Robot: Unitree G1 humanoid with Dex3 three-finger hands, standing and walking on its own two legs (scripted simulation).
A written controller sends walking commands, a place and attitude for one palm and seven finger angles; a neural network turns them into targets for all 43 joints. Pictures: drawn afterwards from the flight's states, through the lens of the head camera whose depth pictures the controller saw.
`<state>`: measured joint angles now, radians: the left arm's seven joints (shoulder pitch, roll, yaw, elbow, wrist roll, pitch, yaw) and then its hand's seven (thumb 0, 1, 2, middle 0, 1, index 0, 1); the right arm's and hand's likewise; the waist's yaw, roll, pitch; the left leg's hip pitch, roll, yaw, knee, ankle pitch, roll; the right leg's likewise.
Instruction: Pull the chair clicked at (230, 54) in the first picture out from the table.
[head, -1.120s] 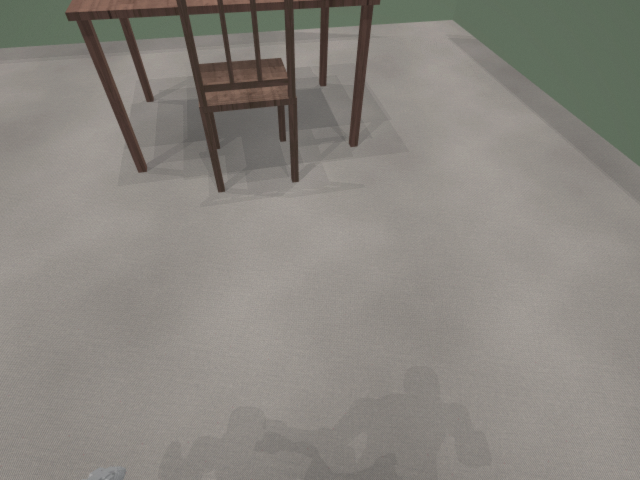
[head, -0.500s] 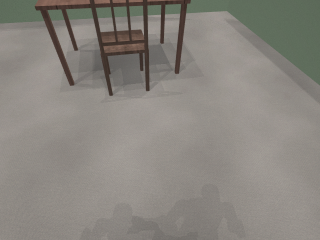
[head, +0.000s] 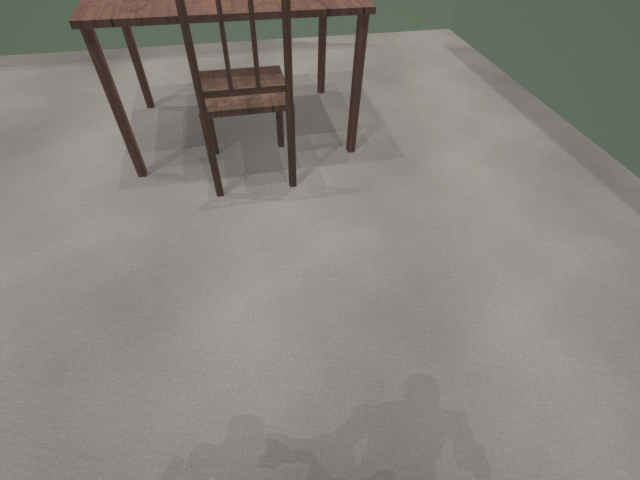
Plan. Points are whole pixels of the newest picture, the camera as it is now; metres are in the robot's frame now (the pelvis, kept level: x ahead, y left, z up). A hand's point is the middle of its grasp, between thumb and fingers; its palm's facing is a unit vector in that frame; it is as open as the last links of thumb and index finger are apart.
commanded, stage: look at it before walking up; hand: left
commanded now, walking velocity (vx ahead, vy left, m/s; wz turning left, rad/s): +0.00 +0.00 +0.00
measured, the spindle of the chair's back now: (223, 38) +1.51 +0.43 -0.06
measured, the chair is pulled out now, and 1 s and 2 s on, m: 0.00 0.00 0.00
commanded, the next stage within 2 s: walk to a spot facing it in 0.32 s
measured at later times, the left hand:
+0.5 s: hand out of the picture +0.07 +0.24 -0.16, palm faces -0.03 -0.94 -0.33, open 7.4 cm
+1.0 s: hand (189, 479) +0.16 +0.20 -0.19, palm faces -0.01 -0.99 -0.14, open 7.3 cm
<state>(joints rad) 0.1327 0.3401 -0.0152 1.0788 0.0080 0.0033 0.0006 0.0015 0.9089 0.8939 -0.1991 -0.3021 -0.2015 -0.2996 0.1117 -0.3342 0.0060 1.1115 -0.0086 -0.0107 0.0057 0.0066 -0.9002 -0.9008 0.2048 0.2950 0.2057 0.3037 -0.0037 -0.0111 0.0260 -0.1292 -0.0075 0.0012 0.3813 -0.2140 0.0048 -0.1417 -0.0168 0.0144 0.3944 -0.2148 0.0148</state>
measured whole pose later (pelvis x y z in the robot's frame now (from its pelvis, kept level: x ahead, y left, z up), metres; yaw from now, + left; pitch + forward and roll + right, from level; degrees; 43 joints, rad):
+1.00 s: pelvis +0.14 +0.03 -0.01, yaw +0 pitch +0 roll -1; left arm 0.25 0.19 0.04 1.08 0.02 0.02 -0.02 0.01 0.93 0.89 -0.20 -0.30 -0.20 -0.30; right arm 0.52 -0.08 0.01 1.19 -0.02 -0.08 -0.03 0.00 -0.90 -0.90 0.20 0.29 0.20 0.30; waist -0.03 -0.03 0.06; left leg 0.08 0.00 0.08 0.31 -0.39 0.04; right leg -0.58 -0.09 -0.10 1.02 -0.27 -0.01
